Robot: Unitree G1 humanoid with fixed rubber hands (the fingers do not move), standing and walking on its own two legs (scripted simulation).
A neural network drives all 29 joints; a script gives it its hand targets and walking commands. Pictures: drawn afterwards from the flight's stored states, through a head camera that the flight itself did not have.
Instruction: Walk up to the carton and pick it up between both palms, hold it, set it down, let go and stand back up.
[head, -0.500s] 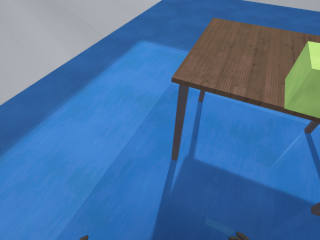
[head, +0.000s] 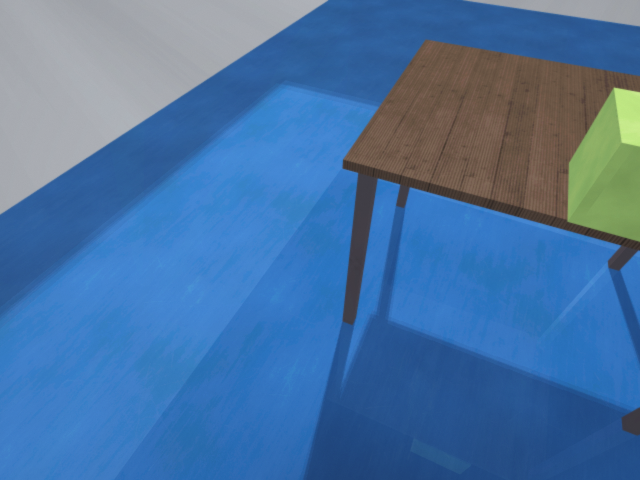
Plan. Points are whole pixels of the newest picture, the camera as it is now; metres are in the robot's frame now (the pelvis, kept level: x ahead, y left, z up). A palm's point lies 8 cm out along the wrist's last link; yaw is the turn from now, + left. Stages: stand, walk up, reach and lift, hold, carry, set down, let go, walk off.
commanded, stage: stand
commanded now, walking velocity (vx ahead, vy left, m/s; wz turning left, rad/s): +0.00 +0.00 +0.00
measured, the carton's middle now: out of the picture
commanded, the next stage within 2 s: walk up in 1.14 s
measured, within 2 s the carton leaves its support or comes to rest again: neither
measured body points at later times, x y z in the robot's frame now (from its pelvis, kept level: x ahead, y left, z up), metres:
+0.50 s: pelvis +0.01 +0.00 +0.01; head +0.02 +0.00 +0.46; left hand +0.04 +0.23 -0.14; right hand +0.04 -0.23 -0.14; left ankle -0.01 +0.12 -0.73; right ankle -0.01 -0.12 -0.73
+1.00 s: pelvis +0.00 +0.00 +0.01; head +0.01 +0.00 +0.46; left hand -0.01 +0.21 -0.15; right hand -0.01 -0.20 -0.15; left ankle -0.01 +0.12 -0.73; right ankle -0.01 -0.12 -0.73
